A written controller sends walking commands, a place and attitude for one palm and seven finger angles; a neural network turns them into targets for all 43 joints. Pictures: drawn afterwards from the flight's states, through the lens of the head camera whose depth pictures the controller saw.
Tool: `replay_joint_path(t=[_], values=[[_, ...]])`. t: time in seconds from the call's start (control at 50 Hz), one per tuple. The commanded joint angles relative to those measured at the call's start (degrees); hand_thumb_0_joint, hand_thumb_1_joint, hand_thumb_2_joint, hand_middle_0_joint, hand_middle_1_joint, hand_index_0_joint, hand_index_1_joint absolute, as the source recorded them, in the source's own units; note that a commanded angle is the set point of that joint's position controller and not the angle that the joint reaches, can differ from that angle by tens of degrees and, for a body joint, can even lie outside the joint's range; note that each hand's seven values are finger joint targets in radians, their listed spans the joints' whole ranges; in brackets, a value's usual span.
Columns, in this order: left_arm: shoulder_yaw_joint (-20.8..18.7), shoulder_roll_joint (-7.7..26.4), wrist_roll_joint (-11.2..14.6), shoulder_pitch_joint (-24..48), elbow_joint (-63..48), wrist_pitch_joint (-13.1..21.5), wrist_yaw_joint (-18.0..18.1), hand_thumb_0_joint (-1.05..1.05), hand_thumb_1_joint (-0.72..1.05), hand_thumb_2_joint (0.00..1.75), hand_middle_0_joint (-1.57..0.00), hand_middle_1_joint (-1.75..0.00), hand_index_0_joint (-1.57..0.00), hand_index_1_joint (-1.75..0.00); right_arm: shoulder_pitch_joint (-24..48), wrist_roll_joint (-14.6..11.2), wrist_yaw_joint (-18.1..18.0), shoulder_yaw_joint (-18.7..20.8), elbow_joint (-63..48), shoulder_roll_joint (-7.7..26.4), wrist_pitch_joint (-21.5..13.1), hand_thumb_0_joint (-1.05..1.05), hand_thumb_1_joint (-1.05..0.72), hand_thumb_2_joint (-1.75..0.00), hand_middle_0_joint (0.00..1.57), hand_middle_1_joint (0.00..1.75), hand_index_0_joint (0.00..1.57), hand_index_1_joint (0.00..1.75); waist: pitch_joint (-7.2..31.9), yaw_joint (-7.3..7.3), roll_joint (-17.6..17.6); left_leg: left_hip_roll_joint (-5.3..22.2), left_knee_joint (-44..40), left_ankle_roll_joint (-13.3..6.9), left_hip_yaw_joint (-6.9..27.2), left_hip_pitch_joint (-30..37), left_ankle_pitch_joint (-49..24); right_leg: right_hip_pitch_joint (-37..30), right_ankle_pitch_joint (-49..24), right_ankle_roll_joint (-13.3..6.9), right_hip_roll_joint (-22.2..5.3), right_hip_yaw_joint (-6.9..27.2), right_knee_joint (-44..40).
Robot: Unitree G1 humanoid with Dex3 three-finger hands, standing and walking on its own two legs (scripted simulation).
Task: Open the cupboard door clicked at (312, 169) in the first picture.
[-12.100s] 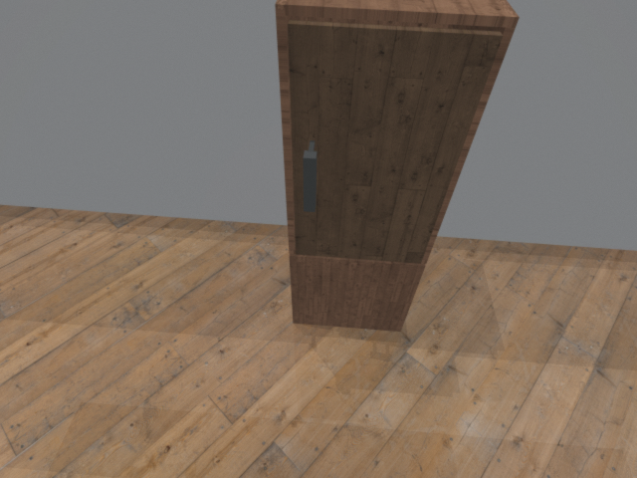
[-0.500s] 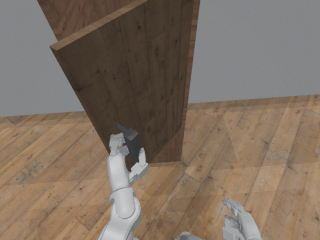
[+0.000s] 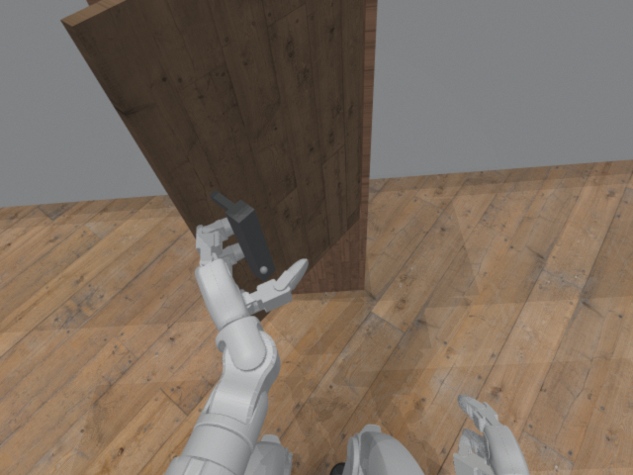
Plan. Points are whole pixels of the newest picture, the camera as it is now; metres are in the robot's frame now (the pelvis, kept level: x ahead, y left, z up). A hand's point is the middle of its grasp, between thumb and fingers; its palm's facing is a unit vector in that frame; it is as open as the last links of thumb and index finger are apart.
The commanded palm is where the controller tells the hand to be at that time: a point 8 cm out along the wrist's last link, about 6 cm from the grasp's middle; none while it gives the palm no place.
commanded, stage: open thumb and fingers to let go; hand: left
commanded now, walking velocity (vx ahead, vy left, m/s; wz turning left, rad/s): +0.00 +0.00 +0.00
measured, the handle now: (242, 236) +0.42 +0.10 +0.05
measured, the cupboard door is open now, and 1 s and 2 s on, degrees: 48 52 53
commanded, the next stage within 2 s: slide the hand sideways off the handle in 0.40 s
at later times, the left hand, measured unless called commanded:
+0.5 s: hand (283, 267) +0.36 +0.04 +0.05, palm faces +0.46 -0.89 -0.06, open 15.9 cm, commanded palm +0.32 +0.11 +0.04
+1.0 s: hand (283, 322) +0.29 +0.04 +0.05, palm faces +0.13 -0.93 -0.35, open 16.8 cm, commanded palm none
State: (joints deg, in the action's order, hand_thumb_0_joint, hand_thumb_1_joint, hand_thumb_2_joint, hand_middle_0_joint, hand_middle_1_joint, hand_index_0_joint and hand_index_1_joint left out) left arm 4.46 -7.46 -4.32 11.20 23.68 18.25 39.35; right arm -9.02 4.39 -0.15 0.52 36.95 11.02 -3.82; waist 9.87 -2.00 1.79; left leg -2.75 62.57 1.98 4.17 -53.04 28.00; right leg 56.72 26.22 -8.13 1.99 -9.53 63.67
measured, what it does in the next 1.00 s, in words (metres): steps to the right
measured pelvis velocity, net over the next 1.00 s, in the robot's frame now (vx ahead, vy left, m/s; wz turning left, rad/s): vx -0.10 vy -0.14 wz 0.10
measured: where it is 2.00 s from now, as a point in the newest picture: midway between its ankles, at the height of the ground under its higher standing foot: outside the picture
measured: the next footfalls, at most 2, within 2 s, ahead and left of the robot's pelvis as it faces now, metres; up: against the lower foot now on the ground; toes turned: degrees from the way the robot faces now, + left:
right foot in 1.20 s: -0.07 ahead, -0.26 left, +0.01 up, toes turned +15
left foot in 1.36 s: -0.12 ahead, -0.14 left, +0.00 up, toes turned +10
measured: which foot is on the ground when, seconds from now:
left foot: down 0.00-0.52, up 0.54-1.00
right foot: down 0.00-1.00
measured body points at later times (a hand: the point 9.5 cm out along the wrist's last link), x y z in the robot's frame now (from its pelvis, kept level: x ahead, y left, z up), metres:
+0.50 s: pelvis -0.03 -0.03 -0.01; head +0.04 -0.09 +0.43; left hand +0.33 +0.09 +0.05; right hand +0.12 -0.27 -0.14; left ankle +0.03 +0.17 -0.64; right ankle +0.05 +0.00 -0.64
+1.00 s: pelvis -0.10 -0.14 -0.02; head -0.01 -0.27 +0.40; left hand +0.28 +0.09 +0.07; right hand +0.07 -0.39 -0.19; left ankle -0.02 +0.19 -0.53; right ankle +0.05 -0.01 -0.64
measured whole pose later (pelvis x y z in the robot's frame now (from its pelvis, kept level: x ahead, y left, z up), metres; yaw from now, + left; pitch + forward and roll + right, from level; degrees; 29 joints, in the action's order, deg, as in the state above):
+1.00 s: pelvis -0.10 -0.14 -0.02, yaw +6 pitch +7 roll +19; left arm -14.6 17.2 8.5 22.3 39.9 15.2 -4.2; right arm -3.2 -0.5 -2.4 1.2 38.3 17.7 0.4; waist -1.7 -7.9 -3.0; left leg 1.3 81.9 3.3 2.0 -59.6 32.1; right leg 56.5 22.9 -3.5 -3.9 -9.0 65.0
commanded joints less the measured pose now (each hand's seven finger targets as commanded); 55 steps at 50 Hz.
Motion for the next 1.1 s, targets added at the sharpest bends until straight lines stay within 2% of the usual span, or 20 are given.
replay_joint_path(t=[0.0,0.06,0.1,0.36,0.48,0.5,0.54,0.6,0.64,0.72,0.8,0.92,0.94,0.96,0.98,1.0,1.02,1.04,1.06,1.08], values=[[1.04,-0.23,-1.22,16.43,-10.81,4.35,-0.56,0.0,-0.5,0.3,-0.3,-1.2,-0.3,-1.2,2.38,0.09,-0.57,1.88,-7.52,4.43,-2.66,0.0,-0.9,-0.9,0.2,0.3,0.2,0.3,20.27,-1.69,-8.84,-0.23,-0.67,-1.52,-1.42,-6.38,-1.48,-29.14,-5.95,11.69,-9.68,24.73,-19.18],[0.1,0.49,-0.34,17.47,-9.67,3.98,-0.56,0.0,-0.5,0.3,-0.27,-1.05,-0.27,-1.05,2.63,0.06,-0.76,1.79,-7.36,4.61,-2.37,0.0,-0.9,-0.9,0.2,0.3,0.2,0.3,19.54,-1.85,-8.78,-0.24,-0.46,-1.44,-1.61,-7.27,-0.7,-29.59,-4.72,13.28,-10.12,26.27,-20.37],[-1.06,1.53,0.02,18.19,-9.3,3.97,-0.43,0.0,-0.5,0.3,-0.26,-0.95,-0.26,-0.95,2.94,-0.14,-0.96,1.78,-7.44,4.7,-2.14,0.0,-0.9,-0.9,0.2,0.3,0.2,0.3,18.95,-1.39,-8.8,-0.23,-0.93,-1.35,-1.47,-7.51,-0.57,-29.64,-2.28,11.45,-9.86,25.92,-20.58],[-4.57,4.88,1.15,24.39,-5.24,4.43,0.15,0.0,-0.5,0.3,-0.15,-0.3,-0.15,-0.3,3.29,-0.1,-1.47,1.73,-6.36,5.0,-1.06,0.0,-0.9,-0.9,0.2,0.3,0.2,0.3,18.87,-1.95,-7.53,-0.02,0.03,-0.99,-1.06,-9.43,0.67,-29.93,1.64,11.82,-10.85,28.75,-21.88],[-7.23,7.49,2.37,24.48,-4.19,4.53,-0.94,0.0,-0.5,0.3,-0.15,-0.3,-0.15,-0.3,3.43,-0.36,-1.7,1.86,-6.11,5.12,-0.34,0.0,-0.9,-0.9,0.2,0.3,0.2,0.3,20.82,-1.92,-7.66,0.35,0.71,-0.4,-0.28,-12.12,0.49,-34.26,-3.94,12.75,-12.35,31.58,-21.44],[1.56,10.67,-3.41,22.42,-4.3,5.9,-10.33,0.0,-0.5,0.3,-0.15,-0.3,-0.15,-0.3,1.93,-0.8,-1.47,1.36,-5.36,6.53,0.11,0.0,-0.9,-0.9,0.2,0.3,0.2,0.3,19.92,-3.91,-9.01,0.67,1.58,-1.12,-1.13,-11.43,-0.17,-34.47,-9.74,15.38,-12.01,31.63,-18.54],[-1.79,15.03,-0.12,27.46,-8.45,8.44,-19.68,0.0,-0.5,0.3,-0.15,-0.3,-0.15,-0.3,0.82,-1.65,-1.46,1.45,-6.4,6.52,0.15,0.0,-0.9,-0.9,0.2,0.3,0.2,0.3,23.85,-3.43,-5.19,0.81,1.81,-1.48,-0.94,-10.66,-1.53,-36.94,-14.29,14.44,-12.1,31.04,-16.94],[-0.28,14.77,6.09,27.87,-7.34,9.05,-31.81,0.0,-0.5,0.3,-0.15,-0.3,-0.15,-0.3,1.78,-3.71,-1.72,1.04,-7.86,7.41,0.26,0.0,-0.9,-0.9,0.2,0.3,0.2,0.3,18.46,-4.63,-6.06,1.42,3.75,-0.76,-0.81,-12.06,1.73,-34.52,-4.16,14.61,-13.77,35.54,-20.26],[-1.99,16.5,12.23,30.04,-6.88,8.13,-39.06,0.0,-0.5,0.3,-0.15,-0.3,-0.15,-0.3,2.41,-5.11,-2.01,1.16,-7.9,8.61,0.05,0.0,-0.9,-0.9,0.2,0.3,0.2,0.3,18.62,-4.76,-5.65,2.02,5.35,-0.04,-0.45,-14.11,2.63,-37.37,0.09,13.91,-16.11,39.17,-22.21],[-9.5,20.67,18.55,30.52,-4.35,5.97,-42.62,0.0,-0.5,0.3,-0.15,-0.3,-0.15,-0.3,2.72,-5.82,-2.24,1.74,-6.35,10.14,0.31,0.0,-0.9,-0.9,0.2,0.3,0.2,0.3,19.61,-3.41,-4.76,2.89,9.13,1.37,0.7,-19.25,3.89,-41.3,2.66,13.52,-19.86,43.94,-23.13],[-15.06,25.48,18.59,30.88,0.01,6.34,-43.5,0.0,-0.5,0.3,-0.15,-0.3,-0.15,-0.3,2.83,-5.31,-1.56,2.45,-4.7,11.89,0.92,0.0,-0.9,-0.9,0.2,0.3,0.2,0.3,17.83,-3.36,-5.67,3.27,13.59,2.57,0.88,-23.68,4.09,-40.66,6.33,15.01,-20.61,45.75,-22.08],[-26.16,37.96,20.6,36.11,4.92,5.93,-52.47,0.0,-0.5,0.3,-0.15,-0.3,-0.15,-0.3,5.68,-4.31,-1.74,2.53,-5.25,13.72,1.15,0.0,-0.9,-0.9,0.2,0.3,0.2,0.3,16.5,-3.52,-5.96,4.7,23.02,4.38,1.04,-29.35,4.34,-38.68,17.44,15.88,-20.08,48.36,-19.63],[-16.26,35.42,5.63,-16.14,15.64,-5.63,-42.93,0.0,-0.5,0.3,-0.15,-0.3,-0.15,-0.3,-3.95,-6.09,-3.53,2.7,-2.12,8.42,4.06,0.0,-0.9,-0.9,0.2,0.3,0.2,0.3,19.95,-2.03,-4.16,4.98,22.35,-1.09,-5.69,-4.95,3.01,-44.89,23.75,12.81,-16.72,33.27,-29.32],[-17.94,32.29,2.06,-15.27,17.5,-9.96,-39.31,0.0,-0.5,0.3,-0.15,-0.3,-0.15,-0.3,-5.63,-3.96,-3.81,3.44,1.85,10.02,4.92,0.0,-0.9,-0.9,0.2,0.3,0.2,0.3,16.12,-1.23,-8.95,0.76,21.69,-1.68,-10.44,4.03,5.61,-43.91,27.64,16.9,-11.87,24.73,-37.24],[-17.39,32.18,1.09,-14.02,15.74,-11.82,-37.35,0.0,-0.5,0.3,-0.15,-0.3,-0.15,-0.3,-8.24,-3.65,-3.99,4.65,4.96,10.48,6.96,0.0,-0.9,-0.9,0.2,0.3,0.2,0.3,11.87,-3.85,-21.14,0.44,22.99,-1.62,-12.35,9.15,4.65,-40.34,32.06,23.64,-8.49,21.85,-43.1],[-17.96,31.05,1.08,-8.86,13.72,-14.88,-37.43,0.0,-0.5,0.3,-0.15,-0.3,-0.15,-0.3,-12.3,-2.53,-4.08,6.16,8.85,12.58,9.06,0.0,-0.9,-0.9,0.2,0.3,0.2,0.3,3.11,-8.81,-22.85,-1.45,24.18,-1.49,-16.37,16.54,5.7,-28.61,29.08,32.51,-3.13,14.17,-51.14],[-17.54,31.89,1.19,-2.08,11.39,-17.55,-38.49,0.0,-0.5,0.3,-0.15,-0.3,-0.15,-0.3,-21.57,-2.43,-3.81,7.6,12.92,14.42,9.56,0.0,-0.9,-0.9,0.2,0.3,0.2,0.3,-3.01,-14.88,-21.39,-2.4,18.8,-2.48,-21.07,27.7,7.42,-19.12,17.67,37.63,2.31,4.74,-52.19],[-16.79,31.62,1.53,3.48,8.55,-19.5,-39.16,0.0,-0.5,0.3,-0.15,-0.3,-0.15,-0.3,-33.07,-3.19,-4.04,8.99,15.61,15.05,8.61,0.0,-0.9,-0.9,0.2,0.3,0.2,0.3,-3.3,-21.51,-16.45,-0.06,9.99,-5.62,-22.96,39.66,11.6,-13.45,6.88,38.16,5.83,-0.75,-37.7],[-17.42,30.82,3.98,8.2,8.74,-21.93,-39.03,0.0,-0.5,0.3,-0.15,-0.3,-0.15,-0.3,-39.02,-4.16,-5.31,9.71,16.5,15.35,7.52,0.0,-0.9,-0.9,0.2,0.3,0.2,0.3,-3.34,-26.89,1.03,9.73,-5.21,-11.88,-16.03,37.05,19.06,-10.87,2.54,36.27,7.37,4.09,3.21],[-19.14,29.24,9.28,6.59,12.64,-25.45,-37.97,0.0,-0.5,0.3,-0.15,-0.3,-0.15,-0.3,-23.51,-2.96,-8.16,10.07,10.77,17.08,8.65,0.0,-0.9,-0.9,0.2,0.3,0.2,0.3,-8.34,-23.84,41.37,34.31,-20.57,-19.4,15.31,5.31,20.6,-9.07,23.63,13.88,4.55,26.14,71.72]])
